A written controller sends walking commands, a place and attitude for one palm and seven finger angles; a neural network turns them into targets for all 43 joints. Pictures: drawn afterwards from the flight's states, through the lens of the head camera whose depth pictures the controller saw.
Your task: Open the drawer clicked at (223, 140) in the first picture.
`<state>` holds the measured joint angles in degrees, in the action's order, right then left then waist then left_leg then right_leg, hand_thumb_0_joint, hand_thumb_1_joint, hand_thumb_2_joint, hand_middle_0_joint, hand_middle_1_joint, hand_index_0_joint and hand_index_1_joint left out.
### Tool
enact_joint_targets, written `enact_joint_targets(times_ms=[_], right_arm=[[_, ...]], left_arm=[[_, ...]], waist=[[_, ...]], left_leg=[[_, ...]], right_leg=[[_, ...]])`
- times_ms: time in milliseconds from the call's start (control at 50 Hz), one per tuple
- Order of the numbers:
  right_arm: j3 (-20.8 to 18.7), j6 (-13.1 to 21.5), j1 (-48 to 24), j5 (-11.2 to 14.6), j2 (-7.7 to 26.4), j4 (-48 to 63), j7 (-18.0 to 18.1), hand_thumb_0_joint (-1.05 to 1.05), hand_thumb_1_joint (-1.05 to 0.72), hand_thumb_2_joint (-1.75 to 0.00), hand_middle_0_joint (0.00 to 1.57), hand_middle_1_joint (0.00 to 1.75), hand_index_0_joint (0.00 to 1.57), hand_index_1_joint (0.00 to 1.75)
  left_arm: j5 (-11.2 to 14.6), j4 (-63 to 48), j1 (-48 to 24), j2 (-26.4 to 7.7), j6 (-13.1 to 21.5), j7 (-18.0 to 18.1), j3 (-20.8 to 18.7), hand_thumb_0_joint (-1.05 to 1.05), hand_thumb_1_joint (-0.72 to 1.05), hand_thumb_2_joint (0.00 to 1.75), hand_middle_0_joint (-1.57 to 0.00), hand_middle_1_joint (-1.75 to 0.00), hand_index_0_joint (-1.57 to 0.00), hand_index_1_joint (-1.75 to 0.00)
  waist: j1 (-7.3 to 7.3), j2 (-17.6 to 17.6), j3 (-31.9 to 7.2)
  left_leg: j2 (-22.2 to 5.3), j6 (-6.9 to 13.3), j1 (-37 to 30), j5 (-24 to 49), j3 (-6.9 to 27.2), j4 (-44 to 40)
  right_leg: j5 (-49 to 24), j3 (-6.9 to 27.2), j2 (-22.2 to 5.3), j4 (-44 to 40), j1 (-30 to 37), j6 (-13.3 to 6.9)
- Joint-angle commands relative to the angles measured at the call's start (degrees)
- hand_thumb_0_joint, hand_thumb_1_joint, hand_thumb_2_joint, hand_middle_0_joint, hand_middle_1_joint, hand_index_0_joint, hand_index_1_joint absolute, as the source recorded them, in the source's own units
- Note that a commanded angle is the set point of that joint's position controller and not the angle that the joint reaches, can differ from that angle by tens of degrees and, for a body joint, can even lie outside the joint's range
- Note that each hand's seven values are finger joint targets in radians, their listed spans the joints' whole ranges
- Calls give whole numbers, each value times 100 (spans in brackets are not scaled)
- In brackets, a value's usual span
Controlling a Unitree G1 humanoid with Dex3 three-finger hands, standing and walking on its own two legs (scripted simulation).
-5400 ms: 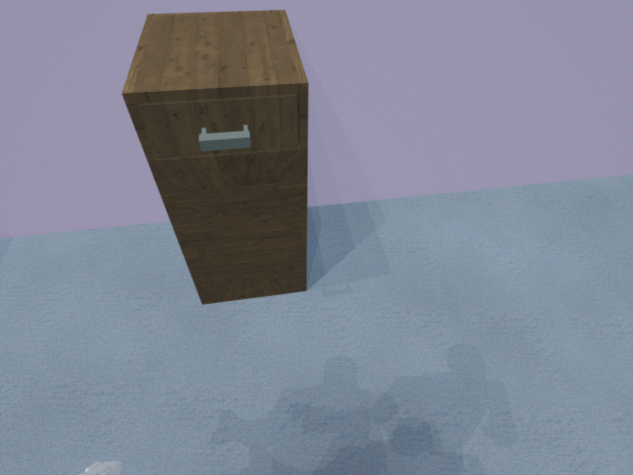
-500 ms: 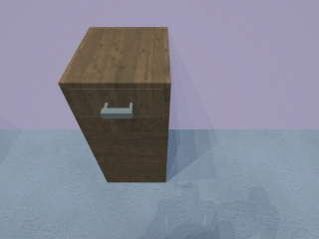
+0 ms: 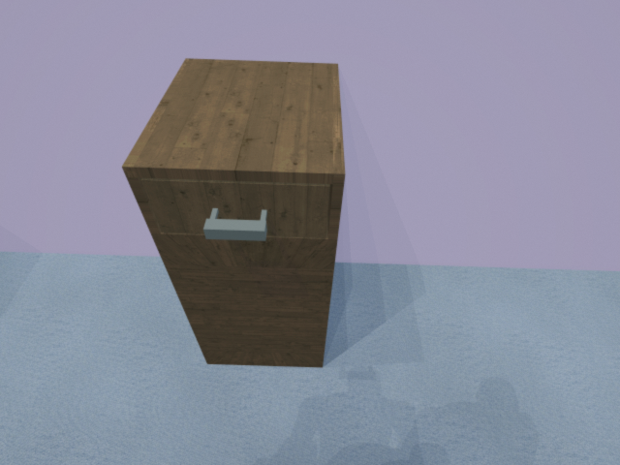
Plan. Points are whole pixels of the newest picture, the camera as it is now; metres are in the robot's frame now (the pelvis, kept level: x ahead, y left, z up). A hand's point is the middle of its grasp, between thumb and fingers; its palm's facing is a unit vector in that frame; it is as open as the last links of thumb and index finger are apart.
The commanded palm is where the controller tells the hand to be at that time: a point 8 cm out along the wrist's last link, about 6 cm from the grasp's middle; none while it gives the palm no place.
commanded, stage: raise the hand with hooked fingers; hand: left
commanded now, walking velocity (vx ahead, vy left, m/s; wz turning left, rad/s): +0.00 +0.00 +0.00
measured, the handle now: (237, 221) +0.53 +0.17 -0.04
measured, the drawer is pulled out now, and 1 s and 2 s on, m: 0.00 0.00 0.00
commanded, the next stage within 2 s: move the hooked fingers above the handle in 1.94 s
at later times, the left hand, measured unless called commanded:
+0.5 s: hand out of the picture +0.13 +0.18 -0.07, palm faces -0.02 -0.13 -0.99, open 8.8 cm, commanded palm +0.14 +0.21 -0.01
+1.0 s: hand (153, 382) +0.22 +0.21 +0.00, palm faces +0.03 -0.10 -0.99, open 11.8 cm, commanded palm +0.20 +0.21 +0.06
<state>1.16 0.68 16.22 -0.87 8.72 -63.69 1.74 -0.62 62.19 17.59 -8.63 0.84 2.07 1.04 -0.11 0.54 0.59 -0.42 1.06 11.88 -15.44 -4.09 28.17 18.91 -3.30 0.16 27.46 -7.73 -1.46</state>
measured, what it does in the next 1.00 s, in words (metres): stands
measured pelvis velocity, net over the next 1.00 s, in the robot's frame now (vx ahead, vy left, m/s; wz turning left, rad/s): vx -0.02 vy -0.02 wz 0.00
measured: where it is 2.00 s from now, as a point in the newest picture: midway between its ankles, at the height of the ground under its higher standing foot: outside the picture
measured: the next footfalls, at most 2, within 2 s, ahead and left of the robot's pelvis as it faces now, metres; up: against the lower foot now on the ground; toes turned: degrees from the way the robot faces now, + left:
none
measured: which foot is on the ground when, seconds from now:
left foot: down 0.00-1.00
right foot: down 0.00-1.00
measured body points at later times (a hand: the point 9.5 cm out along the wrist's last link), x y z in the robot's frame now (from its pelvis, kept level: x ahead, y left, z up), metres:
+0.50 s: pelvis -0.04 -0.03 -0.05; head -0.02 -0.04 +0.40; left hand +0.13 +0.19 -0.02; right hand +0.22 -0.25 -0.10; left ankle +0.00 +0.11 -0.74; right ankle -0.04 -0.10 -0.74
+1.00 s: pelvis -0.02 -0.02 -0.02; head +0.01 -0.06 +0.43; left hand +0.21 +0.22 +0.05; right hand +0.14 -0.27 -0.14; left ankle +0.00 +0.11 -0.74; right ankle -0.04 -0.10 -0.74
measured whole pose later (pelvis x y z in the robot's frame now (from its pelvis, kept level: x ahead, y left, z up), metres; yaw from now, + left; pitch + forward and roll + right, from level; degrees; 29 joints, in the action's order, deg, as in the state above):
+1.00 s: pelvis -0.02 -0.02 -0.02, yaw +0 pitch +7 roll +1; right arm -2.6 -5.9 10.4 -2.5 14.9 -36.6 1.2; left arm -56.9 2.2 14.3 -21.6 0.4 19.9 2.3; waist 2.9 -3.0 -4.6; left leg -1.4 -0.4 28.7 -17.9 -3.3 39.5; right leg 23.4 -3.2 0.8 42.2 -26.1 -3.5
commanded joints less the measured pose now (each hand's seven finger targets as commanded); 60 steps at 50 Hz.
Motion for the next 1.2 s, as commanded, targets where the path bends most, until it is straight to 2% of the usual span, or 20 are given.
enact_joint_targets(times_ms=[0,20,40,60,80,100,120,140,160,200,240,320,380,420,500,580,700,820,980,1180], right_arm=[[-56,89,281,12,533,130,4,0,-90,-90,20,30,20,30],[-129,127,-243,70,696,548,-28,0,-90,-90,20,30,20,30],[-210,968,-211,366,1587,2544,165,0,-90,-90,20,30,20,30],[-191,1521,-404,239,1157,2245,399,0,-90,-90,20,30,20,30],[-308,1689,-501,377,912,2192,430,0,-90,-90,20,30,20,30],[-283,1746,-486,407,832,2190,391,0,-90,-90,20,30,20,30],[-344,1742,-780,273,1106,2560,294,0,-90,-90,20,30,20,30],[-391,1624,-729,108,1294,2630,268,0,-90,-90,20,30,20,30],[-392,1479,-770,-28,1294,2880,219,0,-90,-90,20,30,20,30],[-516,1119,-975,-156,1269,3326,35,0,-90,-90,20,30,20,30],[-568,656,-1380,-261,1263,3676,-180,0,-90,-90,20,30,20,30],[-492,14,-1724,-221,1079,4134,-431,0,-90,-90,20,30,20,30],[-467,-246,-1716,-279,990,4302,-454,0,-90,-90,20,30,20,30],[-468,-363,-1734,-316,960,4370,-435,0,-90,-90,20,30,20,30],[-448,-379,-1814,-343,932,4241,-202,0,-90,-90,20,30,20,30],[-361,-280,-1895,-281,923,4082,-59,0,-90,-90,20,30,20,30],[-228,-354,-1779,-175,932,3939,-2,0,-90,-90,20,30,20,30],[-311,-323,-1685,-189,930,3902,-20,0,-90,-90,20,30,20,30],[-524,-308,-1601,-133,1062,3781,-87,0,-90,-90,20,30,20,30],[-433,-474,-1719,7,1098,3765,-47,0,-90,-90,20,30,20,30]], left_arm=[[7,-122,420,-518,76,37,-118,0,90,90,-20,-30,-20,-30],[-99,2,740,-672,197,258,-155,0,90,90,-20,-30,-20,-30],[-869,-8832,-3729,-2475,1076,349,-69,0,88,89,-20,-32,-20,-32],[-1042,-7381,-1067,-2093,662,796,-233,0,85,88,-20,-33,-20,-33],[-965,-6676,422,-1044,-229,1115,232,0,83,87,-21,-34,-21,-34],[-1279,-6407,640,-236,-491,1119,807,0,81,86,-21,-36,-21,-36],[-1773,-6926,34,-615,-464,1265,815,0,78,85,-21,-37,-21,-37],[-2482,-6774,77,-980,-434,1455,637,0,76,84,-21,-39,-21,-39],[-3101,-6424,518,-864,-454,1622,750,0,74,83,-21,-40,-21,-40],[-4320,-6107,1361,-656,-487,1924,886,0,69,81,-22,-43,-22,-43],[-5151,-5692,2060,-452,-428,2132,966,0,64,79,-22,-47,-22,-47],[-6050,-6384,1732,-1339,31,2442,106,0,55,75,-22,-53,-22,-53],[-6475,-7052,864,-1938,127,2864,-443,0,48,72,-23,-57,-23,-57],[-6565,-7430,-26,-1881,62,3108,-356,0,43,70,-23,-60,-23,-60],[-6222,-7636,-1372,-2002,0,3137,-267,0,34,66,-24,-66,-24,-66],[-5849,-7272,-1480,-1818,-144,2630,101,0,25,62,-25,-72,-25,-72],[-5679,-6696,-743,-2086,-402,1821,-95,0,11,56,-26,-81,-26,-81],[-5668,-7031,-717,-2413,-40,1853,-666,0,-3,50,-27,-90,-27,-90],[-5610,-7335,-1459,-2347,-72,2093,-564,0,-22,42,-28,-102,-28,-102],[-5577,-7244,-2322,-2538,-497,1437,-361,0,-45,32,-30,-117,-30,-117]], waist=[[16,-112,305],[188,231,628],[-298,-1749,-2323],[151,-2489,-2347],[-2,-1827,-1560],[-99,-1152,-857],[-162,-642,-299],[-254,-133,-528],[-219,349,-653],[139,786,-1097],[408,1212,-562],[843,822,-1273],[828,208,-1677],[610,-337,-1873],[130,-132,-1744],[17,-41,-1580],[398,296,-1446],[587,139,-1632],[386,4,-1911],[444,-316,-1661]], left_leg=[[-545,152,-96,1289,560,-492],[-576,-21,385,1878,418,728],[-16,211,-1338,2727,326,-198],[-326,61,-2110,3692,570,-247],[-353,-120,-1208,3286,605,-463],[-376,-1,-701,3017,599,-306],[-264,38,-117,2080,691,-26],[-159,91,226,1433,656,253],[-71,127,504,1256,654,559],[18,33,924,1063,518,827],[130,8,1639,447,399,1042],[273,-12,2191,475,252,1425],[366,-17,2017,502,262,1785],[369,18,1619,406,305,2030],[369,133,1595,-118,405,2327],[367,185,1629,-68,382,2039],[329,125,1657,264,303,1257],[338,103,1499,629,277,961],[351,142,968,1002,230,918],[242,123,212,1463,287,463]], right_leg=[[-1376,552,-583,-490,-291,-92],[-3923,968,-907,-615,-561,103],[-3332,944,-281,122,-414,-198],[-1408,347,-124,667,-896,-242],[-226,7,11,1032,-1415,-83],[-234,-63,-25,904,-1644,-25],[-352,-15,-24,611,-1920,-48],[-565,30,38,489,-2101,-90],[-553,-1,97,587,-2312,-112],[-162,95,195,879,-2406,-170],[60,373,203,929,-2677,-250],[-721,851,81,1473,-2323,-306],[-500,1209,100,1612,-2670,-320],[-30,1351,66,1547,-3135,-324],[409,1492,-22,1159,-3204,-187],[-55,1378,-49,850,-2590,-85],[-882,1159,-117,627,-1465,21],[-1739,1090,-156,672,-903,27],[-1959,729,-58,747,-1066,-5],[-1688,349,47,491,-1011,-57]])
